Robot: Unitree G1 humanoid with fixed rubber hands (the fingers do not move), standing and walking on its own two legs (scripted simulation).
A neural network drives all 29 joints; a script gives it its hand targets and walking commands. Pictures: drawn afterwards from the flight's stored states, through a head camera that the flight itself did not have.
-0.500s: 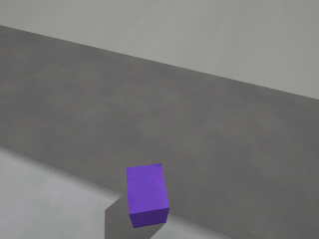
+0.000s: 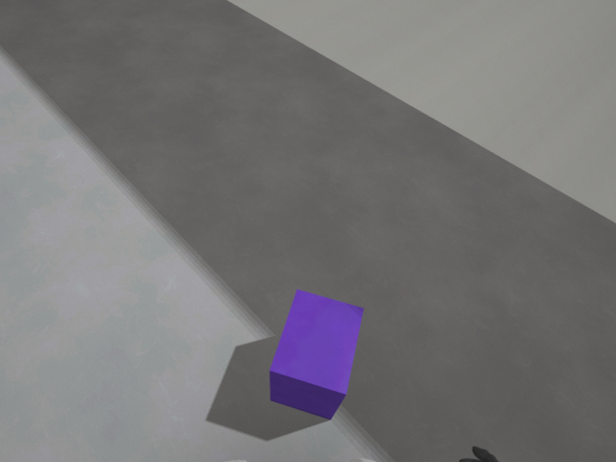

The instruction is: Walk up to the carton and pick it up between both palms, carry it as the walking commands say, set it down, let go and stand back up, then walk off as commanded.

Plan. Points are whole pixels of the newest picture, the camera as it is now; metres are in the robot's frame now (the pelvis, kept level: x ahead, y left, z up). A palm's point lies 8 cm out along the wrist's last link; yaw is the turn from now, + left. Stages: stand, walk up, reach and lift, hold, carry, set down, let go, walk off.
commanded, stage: walk off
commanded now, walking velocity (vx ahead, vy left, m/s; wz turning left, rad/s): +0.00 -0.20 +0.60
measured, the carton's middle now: (314, 357) +0.45 -0.05 -0.60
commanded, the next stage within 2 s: none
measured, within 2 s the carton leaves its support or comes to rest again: neither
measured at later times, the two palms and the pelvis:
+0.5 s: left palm out of the picture +0.03 +0.12 -0.07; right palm (599, 433) +0.18 -0.41 -0.09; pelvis +0.02 -0.15 +0.03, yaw +21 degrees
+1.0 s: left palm out of the picture +0.00 +0.04 -0.09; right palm (589, 337) +0.31 -0.42 -0.05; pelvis +0.08 -0.23 +0.04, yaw +40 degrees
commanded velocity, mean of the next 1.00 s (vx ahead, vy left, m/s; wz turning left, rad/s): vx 0.00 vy -0.20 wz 0.60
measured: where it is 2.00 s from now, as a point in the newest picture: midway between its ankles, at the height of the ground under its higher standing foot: (412, 431)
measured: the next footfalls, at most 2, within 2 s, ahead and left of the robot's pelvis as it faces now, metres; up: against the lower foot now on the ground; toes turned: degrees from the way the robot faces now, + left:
right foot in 0.36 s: +0.09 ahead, -0.25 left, +0.00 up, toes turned +13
left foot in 0.72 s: +0.02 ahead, -0.11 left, +0.00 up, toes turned +36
